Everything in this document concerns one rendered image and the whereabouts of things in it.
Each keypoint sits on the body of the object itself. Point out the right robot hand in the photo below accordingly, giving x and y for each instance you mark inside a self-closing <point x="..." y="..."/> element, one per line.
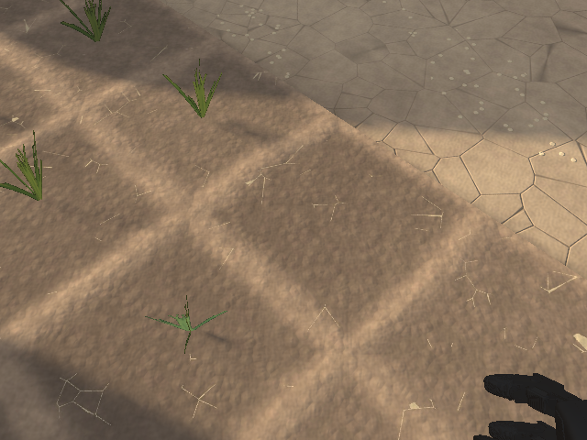
<point x="544" y="395"/>

